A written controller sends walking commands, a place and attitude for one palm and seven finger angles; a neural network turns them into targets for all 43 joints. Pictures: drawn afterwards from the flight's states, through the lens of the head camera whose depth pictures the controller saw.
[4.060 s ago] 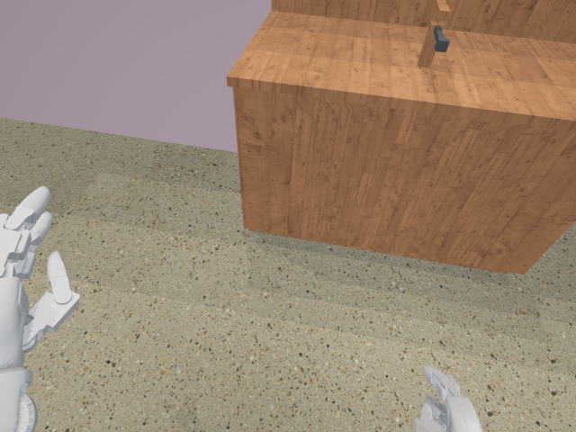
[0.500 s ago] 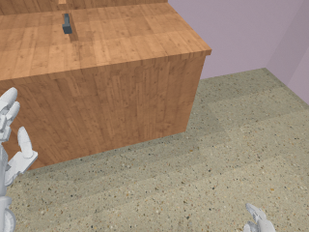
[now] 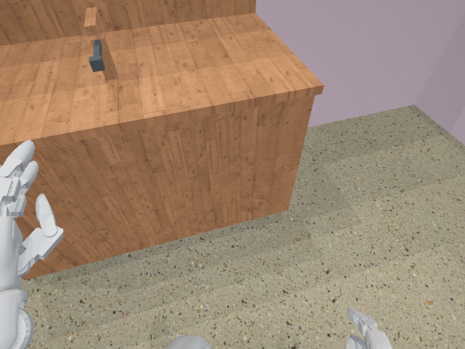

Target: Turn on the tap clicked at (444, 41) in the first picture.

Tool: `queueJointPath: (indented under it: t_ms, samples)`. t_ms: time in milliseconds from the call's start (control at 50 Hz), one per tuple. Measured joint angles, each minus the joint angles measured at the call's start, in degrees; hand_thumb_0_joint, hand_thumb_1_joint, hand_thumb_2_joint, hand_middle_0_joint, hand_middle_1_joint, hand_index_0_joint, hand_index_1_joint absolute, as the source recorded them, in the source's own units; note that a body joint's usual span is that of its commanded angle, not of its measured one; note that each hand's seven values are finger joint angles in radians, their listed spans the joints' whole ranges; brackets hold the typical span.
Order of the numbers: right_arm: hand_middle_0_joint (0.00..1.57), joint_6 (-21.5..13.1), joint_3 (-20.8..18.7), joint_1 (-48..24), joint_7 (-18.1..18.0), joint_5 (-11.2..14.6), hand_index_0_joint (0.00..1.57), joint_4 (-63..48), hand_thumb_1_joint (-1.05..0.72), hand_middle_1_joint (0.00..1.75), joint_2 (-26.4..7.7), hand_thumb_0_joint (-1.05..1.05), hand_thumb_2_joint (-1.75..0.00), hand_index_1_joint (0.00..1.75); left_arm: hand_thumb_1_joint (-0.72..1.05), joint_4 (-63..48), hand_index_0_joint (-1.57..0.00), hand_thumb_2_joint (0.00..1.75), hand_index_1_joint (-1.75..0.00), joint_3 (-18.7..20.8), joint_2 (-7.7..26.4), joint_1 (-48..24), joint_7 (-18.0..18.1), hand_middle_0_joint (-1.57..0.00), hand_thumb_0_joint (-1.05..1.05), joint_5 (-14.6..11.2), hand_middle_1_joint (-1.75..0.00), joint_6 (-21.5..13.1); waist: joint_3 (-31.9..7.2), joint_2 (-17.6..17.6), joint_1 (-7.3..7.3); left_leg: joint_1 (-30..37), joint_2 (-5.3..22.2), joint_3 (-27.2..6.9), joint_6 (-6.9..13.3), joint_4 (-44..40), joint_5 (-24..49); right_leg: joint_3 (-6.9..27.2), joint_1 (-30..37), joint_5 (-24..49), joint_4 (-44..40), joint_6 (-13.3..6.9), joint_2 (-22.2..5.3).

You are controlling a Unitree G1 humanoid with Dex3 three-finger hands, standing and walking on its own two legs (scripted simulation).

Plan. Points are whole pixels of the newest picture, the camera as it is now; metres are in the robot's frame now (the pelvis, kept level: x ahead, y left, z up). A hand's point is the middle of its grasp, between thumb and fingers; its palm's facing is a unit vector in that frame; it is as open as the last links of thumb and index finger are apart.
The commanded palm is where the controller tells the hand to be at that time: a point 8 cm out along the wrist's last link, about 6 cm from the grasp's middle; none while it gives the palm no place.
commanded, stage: take the last steps up to it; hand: left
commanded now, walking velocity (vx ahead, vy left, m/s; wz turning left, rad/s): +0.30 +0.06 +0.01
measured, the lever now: (97, 63) +0.71 +0.40 +0.13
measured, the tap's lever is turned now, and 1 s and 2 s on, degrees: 0 0 0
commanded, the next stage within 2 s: come to a stop and stand still in 1.28 s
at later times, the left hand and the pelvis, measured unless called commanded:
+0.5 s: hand (86, 164) +0.32 +0.24 +0.18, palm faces +0.37 -0.80 -0.48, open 7.4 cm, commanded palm +0.27 +0.29 +0.18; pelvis +0.10 +0.01 +0.00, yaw -2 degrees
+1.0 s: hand (98, 117) +0.43 +0.27 +0.18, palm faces +0.42 -0.83 -0.37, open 7.4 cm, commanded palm +0.37 +0.30 +0.18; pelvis +0.20 +0.03 +0.00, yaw -1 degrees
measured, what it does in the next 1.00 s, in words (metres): walks ahead: left foot, then right foot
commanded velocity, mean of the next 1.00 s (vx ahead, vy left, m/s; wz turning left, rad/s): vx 0.27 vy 0.04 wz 0.01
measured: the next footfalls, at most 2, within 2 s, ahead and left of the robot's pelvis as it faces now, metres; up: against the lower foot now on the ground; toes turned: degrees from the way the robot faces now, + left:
left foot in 0.18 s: +0.13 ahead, +0.15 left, +0.00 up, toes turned +8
right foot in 0.50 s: +0.19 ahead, -0.09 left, +0.00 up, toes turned -11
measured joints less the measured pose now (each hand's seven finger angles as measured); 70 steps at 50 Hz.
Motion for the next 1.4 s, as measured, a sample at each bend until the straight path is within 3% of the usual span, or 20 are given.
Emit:
queueJointPath:
  t_ms: [100, 180, 240, 320, 400, 480, 520, 560, 600, 640, 740, 860, 920, 980, 1060, 1140, 1180, 1220, 1300, 1400]
  samples:
    - [0.2, -0.26, -1.56, 0.98, -0.81, -0.25, 0.2, -3.04, -0.9, 0.3, -1.52, 0.02, -0.9, 0.3, 0.88, -4.82, -0.21, 0.9, -0.3, 0.62, 2.02, 3.23, 0.67, -0.22, 0.01, -0.08, -0.3, -0.91, 0.07, -3.27, -1.16, 3.27, 1.27, 2.6, 0.57, -18.22, 3.06, 0.63, 2.01, 0.06, -2.65, 0.87, -1.19]
    - [0.2, -0.96, -2.84, 2.18, -1.65, -0.13, 0.2, -5.49, -0.9, 0.3, -2.95, 0.02, -0.9, 0.3, 0.88, -7.55, -0.21, 0.9, -0.3, 1.68, 3.37, 3.95, 1.58, -0.22, 0.01, -0.43, -0.3, -1.53, -0.32, -3.0, -1.17, 10.28, 1.03, 4.03, 1.42, -31.88, 9.11, 1.21, 2.29, -3.82, 1.85, 2.48, -1.14]
    - [0.19, -1.09, -3.04, 1.05, -1.88, 0.22, 0.2, -5.09, -0.9, 0.3, -0.95, 0.02, -0.9, 0.3, 0.88, -4.31, -0.21, 0.9, -0.3, 2.87, 4.15, 0.93, 1.75, -0.22, 0.01, -0.39, -0.3, -2.09, -0.24, -4.29, -1.22, 10.17, 0.38, 4.98, 2.06, -28.41, 7.9, 4.69, -2.45, -12.57, 16.63, 2.29, -0.59]
    - [0.19, -2.26, -1.18, 0.54, -0.71, 0.32, 0.2, -4.46, -0.9, 0.3, 2.33, 0.01, -0.9, 0.3, 0.89, -2.35, -0.21, 0.9, -0.3, 3.02, 3.54, -0.22, 1.24, -0.21, 0.01, -0.45, -0.3, -0.83, -0.98, -3.07, -1.86, 11.66, 1.0, 4.6, 1.94, -30.95, 7.28, 4.47, -8.96, -11.67, 26.46, 2.82, 0.43]
    - [0.2, -3.11, 0.88, 1.21, 0.36, 0.14, 0.2, -4.7, -0.9, 0.3, 4.69, 0.01, -0.9, 0.3, 0.89, -5.47, -0.21, 0.9, -0.3, 1.91, 2.8, 3.34, 0.75, -0.21, 0.02, -0.5, -0.3, -0.79, -0.89, -1.55, -1.59, 13.81, 1.78, 5.08, 1.22, -33.43, 7.23, 2.51, -9.4, -7.64, 16.95, 3.25, -0.07]
    - [0.2, -2.68, 2.07, 1.94, 0.29, -0.02, 0.21, -4.63, -0.9, 0.3, 5.57, 0.01, -0.9, 0.3, 0.89, -5.17, -0.21, 0.9, -0.3, 1.98, 4.32, 4.71, 0.39, -0.21, 0.01, -0.34, -0.3, -0.83, -0.31, 0.01, -1.12, 14.76, 2.3, 4.88, -0.08, -31.07, 4.54, 0.19, -4.5, -3.76, 3.34, 3.27, 0.61]
    - [0.2, -1.93, 2.07, 1.84, 0.15, 0.1, 0.21, -4.35, -0.9, 0.3, 4.95, 0.01, -0.9, 0.3, 0.89, -3.72, -0.21, 0.9, -0.3, 2.23, 4.92, 3.44, 0.38, -0.21, 0.01, -0.04, -0.3, -0.65, 0.03, 1.31, -1.05, 12.93, 3.03, 3.93, 0.31, -25.13, 1.25, -0.68, -2.85, 1.5, 0.7, 0.91, 1.26]
    - [0.2, -0.93, 1.43, 0.66, 0.35, 0.18, 0.21, -2.53, -0.9, 0.3, 3.53, 0.01, -0.9, 0.3, 0.88, -1.9, -0.21, 0.9, -0.3, 1.68, 3.83, 1.14, 0.13, -0.22, 0.01, -0.18, -0.3, -0.28, 0.68, 2.21, -0.59, 8.41, 2.02, 1.11, 0.8, -12.77, -3.26, -1.19, -3.2, 0.27, 3.61, -1.02, 1.21]
    - [0.2, -0.12, 0.83, -0.34, 0.69, 0.24, 0.21, -0.94, -0.9, 0.3, 2.11, 0.01, -0.9, 0.3, 0.88, -0.89, -0.21, 0.9, -0.3, 1.43, 2.3, 0.2, -0.01, -0.22, 0.01, -0.55, -0.3, -0.19, 1.16, 1.66, -0.31, 3.75, 0.36, -0.42, 0.42, -1.54, -2.94, -0.89, -2.18, -1.25, 3.32, -1.42, 0.79]
    - [0.2, 0.49, 0.33, -0.72, 0.69, 0.21, 0.21, -0.58, -0.9, 0.3, 0.83, 0.02, -0.9, 0.3, 0.88, -0.93, -0.21, 0.9, -0.3, 1.41, 1.25, 0.96, 0.06, -0.22, 0.01, -0.44, -0.3, -0.49, 1.28, 0.96, -0.77, 0.16, 0.21, -0.46, -0.1, 3.1, -0.7, -0.95, -0.61, -0.83, 1.0, -0.93, 0.51]
    - [0.2, 0.6, -1.33, -0.01, -0.13, -0.01, 0.2, -2.83, -0.9, 0.3, -1.26, 0.02, -0.9, 0.3, 0.88, -4.57, -0.21, 0.9, -0.3, 1.38, 1.8, 4.36, 0.49, -0.22, 0.01, -0.3, -0.3, -1.08, 1.64, -2.1, -1.36, -0.23, 1.46, 2.11, 0.09, -11.58, 3.32, -0.73, 2.27, -0.21, -3.14, -0.4, -0.54]
    - [0.2, -0.32, -2.94, 1.62, -1.38, 0.06, 0.2, -5.98, -0.9, 0.3, -3.21, 0.02, -0.9, 0.3, 0.88, -8.62, -0.21, 0.9, -0.3, 1.83, 3.46, 4.63, 1.72, -0.22, 0.01, -0.58, -0.3, -1.3, 1.04, -2.72, -0.5, 9.21, 0.84, 4.61, 1.57, -32.11, 10.27, -0.1, 3.56, -5.55, 2.14, 1.64, -0.61]
    - [0.19, -0.4, -2.94, -0.03, -1.75, 0.29, 0.2, -5.61, -0.9, 0.3, -0.95, 0.02, -0.9, 0.3, 0.88, -5.37, -0.21, 0.9, -0.3, 2.89, 4.53, 0.6, 1.91, -0.22, 0.01, -0.69, -0.3, -1.77, 1.19, -4.53, -0.71, 8.92, -0.02, 5.29, 2.3, -28.25, 8.84, 4.06, -1.14, -13.49, 16.38, 1.91, -0.44]
    - [0.19, -1.05, -1.39, -1.08, -0.97, 0.43, 0.2, -5.41, -0.9, 0.3, 1.76, 0.01, -0.9, 0.3, 0.88, -3.23, -0.21, 0.9, -0.3, 3.23, 4.36, -1.06, 1.49, -0.21, 0.01, -0.88, -0.3, -0.52, 0.66, -4.02, -1.52, 9.82, 0.41, 4.8, 2.13, -29.22, 8.01, 5.05, -6.5, -13.95, 25.74, 2.46, 0.66]
    - [0.2, -2.12, 0.92, -0.66, 0.38, 0.34, 0.2, -6.0, -0.9, 0.3, 4.49, 0.01, -0.9, 0.3, 0.89, -6.06, -0.21, 0.9, -0.3, 2.39, 3.6, 2.24, 0.93, -0.21, 0.02, -1.11, -0.3, -0.2, 0.26, -2.52, -1.68, 11.45, 1.46, 4.67, 1.3, -31.64, 8.35, 3.44, -8.25, -9.65, 18.48, 3.11, 0.27]
    - [0.2, -2.11, 2.35, 0.61, 0.46, 0.33, 0.21, -6.21, -0.9, 0.3, 5.53, 0.01, -0.9, 0.3, 0.89, -6.62, -0.21, 0.9, -0.3, 2.14, 4.63, 4.66, 0.6, -0.21, 0.01, -0.96, -0.3, -0.51, 0.43, -0.69, -0.99, 11.96, 2.29, 4.12, -0.08, -29.71, 6.33, 1.15, -3.76, -5.17, 4.12, 3.43, 0.76]
    - [0.2, -1.4, 2.45, 0.78, 0.29, 0.4, 0.21, -5.68, -0.9, 0.3, 4.96, 0.01, -0.9, 0.3, 0.89, -5.25, -0.21, 0.9, -0.3, 2.18, 4.73, 3.89, 0.58, -0.21, 0.01, -0.57, -0.3, -0.37, 0.65, 0.75, -0.58, 10.85, 2.9, 3.22, 0.0, -25.34, 3.04, 0.35, -2.42, 0.79, 1.83, 1.0, 1.37]
    - [0.2, -0.56, 2.01, 0.21, 0.27, 0.35, 0.21, -3.75, -0.9, 0.3, 3.72, 0.01, -0.9, 0.3, 0.88, -3.26, -0.21, 0.9, -0.3, 1.57, 3.58, 2.08, 0.38, -0.22, 0.01, -0.65, -0.3, 0.1, 0.81, 1.56, -0.14, 7.8, 1.74, 1.13, 0.28, -16.26, -2.45, -0.09, -2.61, -0.38, 3.81, -0.75, 1.3]
    - [0.2, 0.85, 1.17, -0.79, 0.27, 0.33, 0.21, -1.36, -0.9, 0.3, 1.21, 0.02, -0.9, 0.3, 0.88, -1.29, -0.21, 0.9, -0.3, 1.06, 1.11, 0.78, 0.56, -0.22, 0.01, -0.79, -0.3, 0.63, 1.41, 0.19, -0.17, 2.2, -0.75, 0.22, -0.34, -3.1, -2.43, 0.21, -0.67, -0.74, 1.12, -0.76, 0.28]
    - [0.2, 1.12, -0.36, -0.24, -0.43, -0.12, 0.2, -3.26, -0.9, 0.3, -0.79, 0.02, -0.9, 0.3, 0.88, -4.57, -0.21, 0.9, -0.3, 0.88, 1.59, 3.65, 1.01, -0.22, 0.01, -0.53, -0.3, 0.0, 1.69, -2.44, -1.38, 4.5, -0.34, 2.49, 0.11, -17.38, 1.49, 0.09, 1.16, 0.13, -2.09, -0.36, -0.48]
